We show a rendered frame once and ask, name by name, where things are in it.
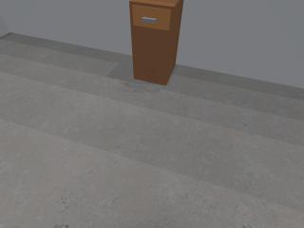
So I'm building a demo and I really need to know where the cabinet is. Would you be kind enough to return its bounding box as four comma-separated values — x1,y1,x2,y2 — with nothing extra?
129,0,184,86

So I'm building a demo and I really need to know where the drawer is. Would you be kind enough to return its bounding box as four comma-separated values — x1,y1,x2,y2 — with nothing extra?
132,5,171,30

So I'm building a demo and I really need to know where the handle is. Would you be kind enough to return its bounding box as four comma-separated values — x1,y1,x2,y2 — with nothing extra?
142,16,157,24

